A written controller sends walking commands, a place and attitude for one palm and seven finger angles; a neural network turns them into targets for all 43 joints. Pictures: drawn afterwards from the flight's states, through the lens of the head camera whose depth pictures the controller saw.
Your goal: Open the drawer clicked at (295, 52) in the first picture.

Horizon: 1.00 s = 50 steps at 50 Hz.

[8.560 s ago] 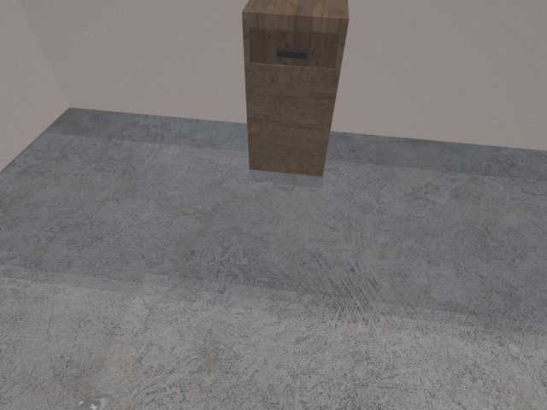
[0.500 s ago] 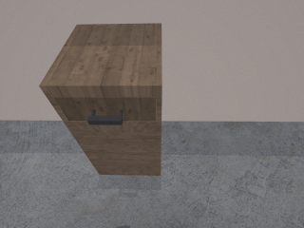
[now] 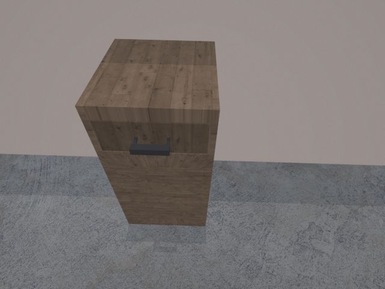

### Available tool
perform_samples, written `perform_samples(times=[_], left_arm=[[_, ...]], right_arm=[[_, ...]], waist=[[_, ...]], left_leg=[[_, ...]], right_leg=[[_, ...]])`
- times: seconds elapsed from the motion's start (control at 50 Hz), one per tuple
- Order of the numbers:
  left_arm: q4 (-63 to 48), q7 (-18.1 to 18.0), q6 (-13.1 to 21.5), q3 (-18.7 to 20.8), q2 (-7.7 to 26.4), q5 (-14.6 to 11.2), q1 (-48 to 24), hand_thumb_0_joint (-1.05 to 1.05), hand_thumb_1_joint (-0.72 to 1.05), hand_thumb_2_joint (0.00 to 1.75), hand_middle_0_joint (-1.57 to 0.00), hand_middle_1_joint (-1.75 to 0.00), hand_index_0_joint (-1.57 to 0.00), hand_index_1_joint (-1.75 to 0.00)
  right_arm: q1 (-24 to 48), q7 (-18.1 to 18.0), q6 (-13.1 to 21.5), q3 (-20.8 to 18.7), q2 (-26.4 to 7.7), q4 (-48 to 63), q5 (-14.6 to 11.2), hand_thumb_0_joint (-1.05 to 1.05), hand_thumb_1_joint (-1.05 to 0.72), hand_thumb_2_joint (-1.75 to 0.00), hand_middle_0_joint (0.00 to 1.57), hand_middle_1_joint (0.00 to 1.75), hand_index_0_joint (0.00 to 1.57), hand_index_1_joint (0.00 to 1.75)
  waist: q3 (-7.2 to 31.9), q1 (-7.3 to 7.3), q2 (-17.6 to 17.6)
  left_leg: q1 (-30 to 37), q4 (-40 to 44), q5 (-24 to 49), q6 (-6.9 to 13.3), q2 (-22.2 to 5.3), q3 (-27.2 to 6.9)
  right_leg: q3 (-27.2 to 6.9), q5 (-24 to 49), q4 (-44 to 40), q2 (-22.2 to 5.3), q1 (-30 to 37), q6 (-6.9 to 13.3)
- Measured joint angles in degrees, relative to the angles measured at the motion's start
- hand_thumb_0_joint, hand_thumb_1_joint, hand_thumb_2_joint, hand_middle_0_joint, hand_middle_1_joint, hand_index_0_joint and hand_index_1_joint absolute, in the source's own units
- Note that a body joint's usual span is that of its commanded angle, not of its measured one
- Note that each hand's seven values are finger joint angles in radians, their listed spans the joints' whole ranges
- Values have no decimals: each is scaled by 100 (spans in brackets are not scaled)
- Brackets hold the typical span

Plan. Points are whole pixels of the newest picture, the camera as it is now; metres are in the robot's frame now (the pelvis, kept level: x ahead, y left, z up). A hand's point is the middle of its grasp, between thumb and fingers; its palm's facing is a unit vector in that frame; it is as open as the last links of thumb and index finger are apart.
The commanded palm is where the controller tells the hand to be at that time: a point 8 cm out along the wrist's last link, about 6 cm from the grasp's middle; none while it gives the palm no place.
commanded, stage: come to a stop and stand still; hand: left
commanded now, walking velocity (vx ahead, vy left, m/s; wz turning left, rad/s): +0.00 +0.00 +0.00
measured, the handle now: (151, 144) +0.54 +0.17 -0.08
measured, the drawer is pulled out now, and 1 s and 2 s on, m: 0.00 0.00 0.00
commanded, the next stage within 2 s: look again from close up in 0.54 s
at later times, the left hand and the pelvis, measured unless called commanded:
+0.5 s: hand out of the picture -0.06 +0.13 -0.17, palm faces +0.05 -0.99 -0.14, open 7.4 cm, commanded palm none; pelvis -0.03 -0.01 +0.01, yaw +0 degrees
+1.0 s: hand out of the picture +0.00 +0.15 -0.18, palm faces +0.07 -0.98 -0.20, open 7.3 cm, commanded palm none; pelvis -0.01 -0.02 +0.00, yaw +1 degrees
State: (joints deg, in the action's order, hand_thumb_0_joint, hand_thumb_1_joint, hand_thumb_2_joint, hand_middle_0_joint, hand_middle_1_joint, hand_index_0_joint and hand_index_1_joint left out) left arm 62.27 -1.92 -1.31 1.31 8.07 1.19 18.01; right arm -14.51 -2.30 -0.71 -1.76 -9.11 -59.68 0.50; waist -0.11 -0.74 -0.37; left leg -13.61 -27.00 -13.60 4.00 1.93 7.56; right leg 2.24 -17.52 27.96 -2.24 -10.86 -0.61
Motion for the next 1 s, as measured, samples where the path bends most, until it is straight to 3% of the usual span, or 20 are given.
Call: perform_samples(times=[0.06,0.28,0.64,0.72,0.8,1.0], left_arm=[[127,-5,85,-97,-125,-20,99,1,91,90,-20,-30,-19,-30],[271,-29,114,-171,-229,-30,169,1,91,90,-20,-30,-19,-30],[288,-50,161,-121,-305,-15,394,1,91,90,-20,-30,-19,-30],[25,-26,163,-191,-171,40,387,1,91,90,-20,-30,-20,-30],[-136,-52,166,-167,-91,16,382,1,91,90,-20,-30,-20,-30],[-388,-104,198,-175,31,-27,167,1,92,90,-20,-30,-19,-30]], right_arm=[[-57,20,-12,23,-49,-137,-16,1,-94,-90,20,30,20,30],[-434,73,-55,169,222,-538,0,1,-91,-90,20,29,20,30],[-634,48,-27,123,332,-568,24,1,-90,-90,20,29,20,30],[-635,98,13,135,274,-136,88,1,-90,-90,20,29,20,30],[-583,54,5,105,129,89,101,1,-90,-90,20,29,20,30],[-291,42,68,154,-43,164,35,1,-92,-90,20,29,20,30]], waist=[[-30,69,161],[28,124,7],[80,122,52],[-16,207,45],[95,190,124],[184,91,49]], left_leg=[[111,173,123,-17,-49,-42],[246,443,370,-69,-90,-58],[-7,387,440,-118,-140,-92],[-330,-44,280,-140,-151,-227],[-519,-427,62,-152,-206,-319],[-149,-408,-66,-179,-236,-249]], right_leg=[[42,164,-161,64,105,24],[60,387,-362,121,204,78],[93,417,-266,166,-62,145],[231,232,94,153,-296,193],[317,82,283,195,-369,217],[235,-9,258,225,-30,213]])
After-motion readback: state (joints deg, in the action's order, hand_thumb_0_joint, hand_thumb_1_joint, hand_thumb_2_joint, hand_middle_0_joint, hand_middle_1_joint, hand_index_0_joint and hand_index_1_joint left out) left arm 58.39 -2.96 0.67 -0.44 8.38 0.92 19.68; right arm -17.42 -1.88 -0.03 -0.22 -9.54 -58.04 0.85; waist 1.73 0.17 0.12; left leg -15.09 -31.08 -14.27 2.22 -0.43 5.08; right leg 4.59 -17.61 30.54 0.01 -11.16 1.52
